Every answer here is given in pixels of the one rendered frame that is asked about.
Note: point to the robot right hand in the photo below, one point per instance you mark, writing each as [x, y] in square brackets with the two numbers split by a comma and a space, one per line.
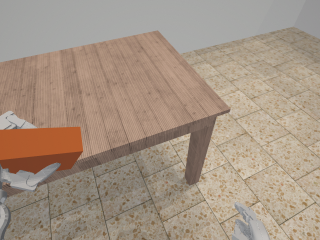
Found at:
[255, 230]

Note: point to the robot left hand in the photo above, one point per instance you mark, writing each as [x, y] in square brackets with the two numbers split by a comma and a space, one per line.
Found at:
[23, 180]

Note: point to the robot left forearm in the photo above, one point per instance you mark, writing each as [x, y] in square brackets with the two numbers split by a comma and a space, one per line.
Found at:
[5, 214]

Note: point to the table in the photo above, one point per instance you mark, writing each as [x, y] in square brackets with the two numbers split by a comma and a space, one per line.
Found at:
[126, 95]

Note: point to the sponge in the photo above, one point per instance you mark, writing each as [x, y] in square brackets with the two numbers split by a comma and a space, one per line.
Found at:
[33, 149]

